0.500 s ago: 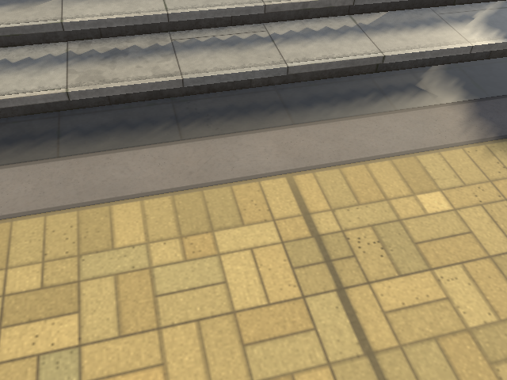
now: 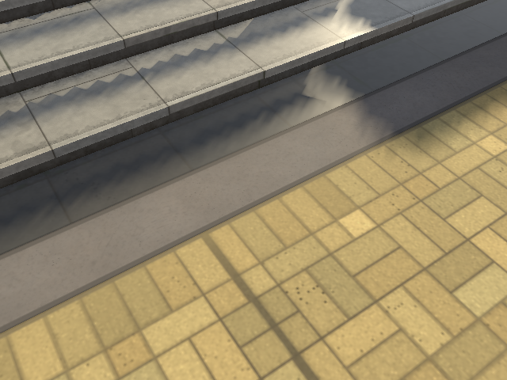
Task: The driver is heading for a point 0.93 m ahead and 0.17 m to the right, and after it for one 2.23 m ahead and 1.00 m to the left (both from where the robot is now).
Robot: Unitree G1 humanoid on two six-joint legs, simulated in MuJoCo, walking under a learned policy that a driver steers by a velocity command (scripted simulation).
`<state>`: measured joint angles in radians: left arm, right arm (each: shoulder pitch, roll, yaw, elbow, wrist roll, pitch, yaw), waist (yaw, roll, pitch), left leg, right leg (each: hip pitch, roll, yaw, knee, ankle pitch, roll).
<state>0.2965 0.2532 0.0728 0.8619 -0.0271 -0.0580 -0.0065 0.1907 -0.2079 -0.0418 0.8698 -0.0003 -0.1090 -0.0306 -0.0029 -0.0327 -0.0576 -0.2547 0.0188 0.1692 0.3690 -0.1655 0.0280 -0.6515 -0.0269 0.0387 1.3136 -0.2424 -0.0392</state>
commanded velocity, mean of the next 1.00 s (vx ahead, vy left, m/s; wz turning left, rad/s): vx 0.50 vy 0.00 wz -0.48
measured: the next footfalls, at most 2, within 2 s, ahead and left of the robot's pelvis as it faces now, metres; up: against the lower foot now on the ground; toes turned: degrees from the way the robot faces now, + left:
right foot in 0.36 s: +0.29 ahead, -0.16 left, +0.00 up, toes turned -17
left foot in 0.82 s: +0.63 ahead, -0.07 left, +0.00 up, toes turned -28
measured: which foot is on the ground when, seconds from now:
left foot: down 0.00-0.34, up 0.36-0.80, down 0.82-1.00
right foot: up 0.00-0.34, down 0.36-0.84, up 0.86-1.00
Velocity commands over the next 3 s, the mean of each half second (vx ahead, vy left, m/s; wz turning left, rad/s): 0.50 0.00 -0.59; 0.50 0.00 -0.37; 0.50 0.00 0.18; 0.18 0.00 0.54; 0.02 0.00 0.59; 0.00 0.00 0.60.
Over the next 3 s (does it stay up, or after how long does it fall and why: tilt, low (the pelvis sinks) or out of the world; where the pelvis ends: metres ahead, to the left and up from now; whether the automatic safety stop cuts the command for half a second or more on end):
stays up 0.86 -0.28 0.00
